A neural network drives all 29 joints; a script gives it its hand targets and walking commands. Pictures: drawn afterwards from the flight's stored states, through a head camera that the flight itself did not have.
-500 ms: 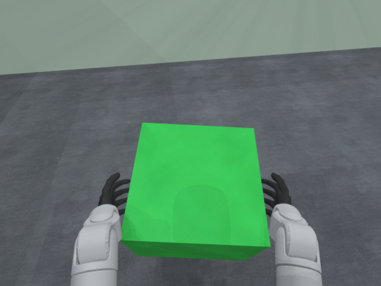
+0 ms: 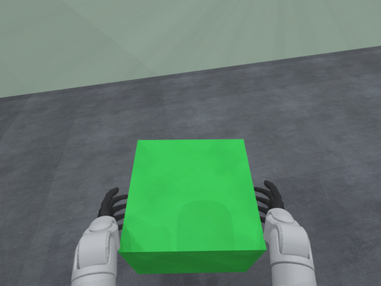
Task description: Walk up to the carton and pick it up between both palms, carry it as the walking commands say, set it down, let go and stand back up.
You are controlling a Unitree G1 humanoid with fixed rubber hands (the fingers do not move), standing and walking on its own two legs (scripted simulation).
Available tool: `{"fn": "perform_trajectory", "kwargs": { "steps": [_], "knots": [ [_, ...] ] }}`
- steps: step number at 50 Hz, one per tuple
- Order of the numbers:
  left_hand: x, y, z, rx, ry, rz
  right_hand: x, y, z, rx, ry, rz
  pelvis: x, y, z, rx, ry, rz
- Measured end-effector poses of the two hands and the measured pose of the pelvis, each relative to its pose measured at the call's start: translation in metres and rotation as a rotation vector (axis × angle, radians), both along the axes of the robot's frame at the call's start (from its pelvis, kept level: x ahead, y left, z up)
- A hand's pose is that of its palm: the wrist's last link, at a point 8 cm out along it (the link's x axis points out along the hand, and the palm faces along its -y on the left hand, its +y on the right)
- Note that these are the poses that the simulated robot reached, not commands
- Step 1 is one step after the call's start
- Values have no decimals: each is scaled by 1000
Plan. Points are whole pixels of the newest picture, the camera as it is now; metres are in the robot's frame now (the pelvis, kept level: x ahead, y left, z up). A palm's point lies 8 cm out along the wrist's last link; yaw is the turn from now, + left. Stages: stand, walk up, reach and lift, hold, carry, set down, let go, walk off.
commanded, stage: carry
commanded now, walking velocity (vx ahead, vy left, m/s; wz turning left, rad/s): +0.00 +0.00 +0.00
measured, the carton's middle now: (191, 205) +0.36 +0.00 -0.03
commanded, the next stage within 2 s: hold in 0.96 s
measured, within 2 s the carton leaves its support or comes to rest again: neither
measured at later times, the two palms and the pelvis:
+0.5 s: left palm (110, 219) +0.28 +0.17 +0.04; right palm (272, 208) +0.29 -0.18 +0.04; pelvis +0.01 +0.00 +0.01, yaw +0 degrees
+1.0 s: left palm (110, 218) +0.29 +0.17 +0.04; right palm (272, 205) +0.29 -0.18 +0.04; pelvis +0.01 +0.00 +0.01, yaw +0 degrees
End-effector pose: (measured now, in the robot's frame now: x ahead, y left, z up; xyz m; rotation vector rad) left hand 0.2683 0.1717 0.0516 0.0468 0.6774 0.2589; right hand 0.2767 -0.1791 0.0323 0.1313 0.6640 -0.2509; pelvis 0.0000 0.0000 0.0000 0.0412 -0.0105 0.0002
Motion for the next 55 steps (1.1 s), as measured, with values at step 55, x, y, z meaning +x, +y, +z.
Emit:
{"fn": "perform_trajectory", "kwargs": {
  "steps": [55],
  "knots": [
    [29,-3,-5,-22,5,-37,25,-2,18,-101,-41,-3,11,3,7,-20,52,-6]
  ]
}}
